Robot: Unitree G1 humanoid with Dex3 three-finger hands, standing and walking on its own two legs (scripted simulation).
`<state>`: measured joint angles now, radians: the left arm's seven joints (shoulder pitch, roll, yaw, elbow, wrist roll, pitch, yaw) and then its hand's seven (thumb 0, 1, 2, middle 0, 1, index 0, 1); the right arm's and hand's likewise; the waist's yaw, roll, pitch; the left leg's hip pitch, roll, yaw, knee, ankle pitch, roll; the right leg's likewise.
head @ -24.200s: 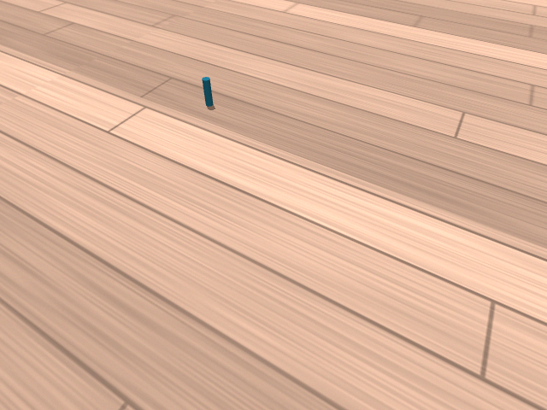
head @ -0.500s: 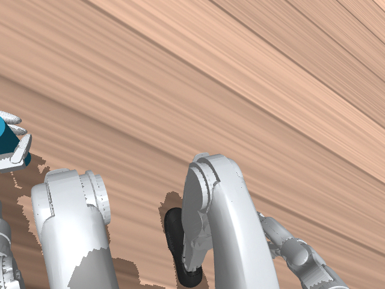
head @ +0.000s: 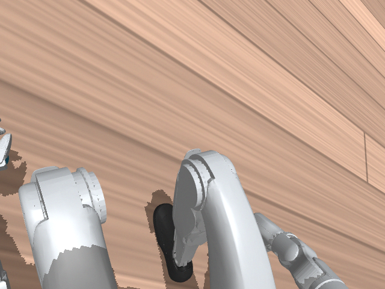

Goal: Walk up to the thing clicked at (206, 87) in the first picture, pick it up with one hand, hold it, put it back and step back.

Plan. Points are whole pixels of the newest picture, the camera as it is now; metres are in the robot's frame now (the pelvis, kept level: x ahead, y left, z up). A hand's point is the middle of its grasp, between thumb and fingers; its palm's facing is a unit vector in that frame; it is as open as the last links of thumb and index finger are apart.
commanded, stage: lower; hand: left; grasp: from the side
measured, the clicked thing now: out of the picture +0.38 +0.29 -0.18
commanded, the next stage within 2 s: loosen in 0.34 s
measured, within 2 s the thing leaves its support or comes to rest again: rests again in 0.14 s
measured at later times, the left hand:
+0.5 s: hand out of the picture +0.38 +0.28 -0.17, palm faces +0.30 -0.95 +0.00, open 6.6 cm
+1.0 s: hand out of the picture +0.38 +0.28 -0.17, palm faces +0.30 -0.95 +0.02, open 12.1 cm
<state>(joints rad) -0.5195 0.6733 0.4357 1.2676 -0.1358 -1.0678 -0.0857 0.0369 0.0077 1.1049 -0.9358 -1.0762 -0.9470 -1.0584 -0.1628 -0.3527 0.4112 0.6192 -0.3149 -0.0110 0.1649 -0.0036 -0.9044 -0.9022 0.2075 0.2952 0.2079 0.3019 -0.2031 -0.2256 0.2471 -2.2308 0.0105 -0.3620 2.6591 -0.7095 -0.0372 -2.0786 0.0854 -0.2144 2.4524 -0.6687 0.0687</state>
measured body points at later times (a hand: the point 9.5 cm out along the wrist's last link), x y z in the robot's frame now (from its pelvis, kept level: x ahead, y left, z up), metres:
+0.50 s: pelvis +0.00 +0.00 +0.00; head +0.21 +0.19 +0.34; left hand +0.36 +0.33 -0.16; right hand +0.19 -0.23 -0.04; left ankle +0.08 +0.13 -0.25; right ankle +0.13 -0.12 -0.25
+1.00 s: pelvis -0.01 +0.01 +0.00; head +0.21 +0.20 +0.34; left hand +0.36 +0.33 -0.17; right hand +0.19 -0.23 -0.04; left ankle +0.08 +0.13 -0.25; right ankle +0.13 -0.12 -0.25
